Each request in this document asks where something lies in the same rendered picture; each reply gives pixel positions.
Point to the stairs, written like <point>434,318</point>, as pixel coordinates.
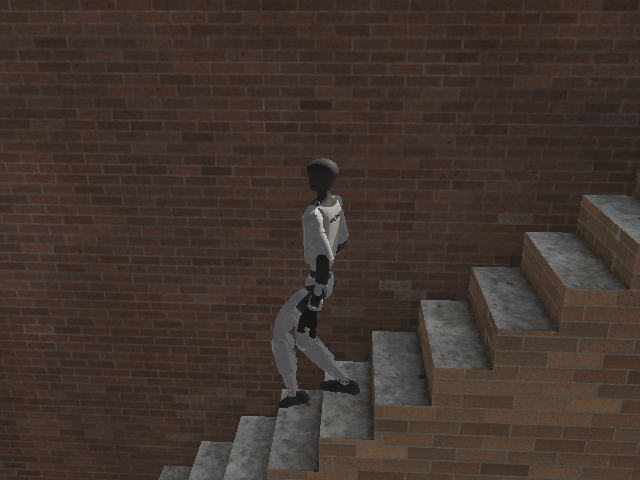
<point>535,377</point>

